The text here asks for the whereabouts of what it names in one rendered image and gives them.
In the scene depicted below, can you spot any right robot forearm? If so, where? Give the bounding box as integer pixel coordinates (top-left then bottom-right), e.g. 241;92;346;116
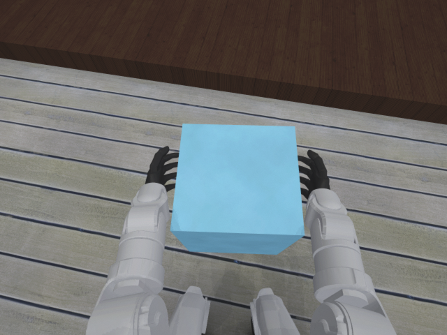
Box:
305;188;391;323

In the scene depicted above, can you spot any left robot hand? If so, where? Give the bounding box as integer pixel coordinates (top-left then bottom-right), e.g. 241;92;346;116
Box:
145;146;179;192

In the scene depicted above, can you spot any robot left upper arm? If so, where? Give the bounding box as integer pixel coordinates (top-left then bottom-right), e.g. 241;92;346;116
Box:
87;292;170;335

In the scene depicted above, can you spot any carton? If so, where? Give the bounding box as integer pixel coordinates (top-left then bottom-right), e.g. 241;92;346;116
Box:
170;124;305;255

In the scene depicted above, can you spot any robot right upper arm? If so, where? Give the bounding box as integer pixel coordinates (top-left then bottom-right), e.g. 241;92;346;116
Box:
310;301;397;335

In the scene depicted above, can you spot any right robot hand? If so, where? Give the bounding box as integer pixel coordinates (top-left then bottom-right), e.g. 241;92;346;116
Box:
298;150;330;200

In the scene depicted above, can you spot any robot right thigh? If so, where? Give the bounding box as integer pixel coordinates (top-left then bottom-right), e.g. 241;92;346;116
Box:
249;295;300;335

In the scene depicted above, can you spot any left robot forearm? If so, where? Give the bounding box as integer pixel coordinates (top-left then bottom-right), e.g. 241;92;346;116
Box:
86;183;170;335

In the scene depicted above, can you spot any right robot shin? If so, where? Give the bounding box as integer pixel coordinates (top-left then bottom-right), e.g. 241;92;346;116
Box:
256;288;282;300

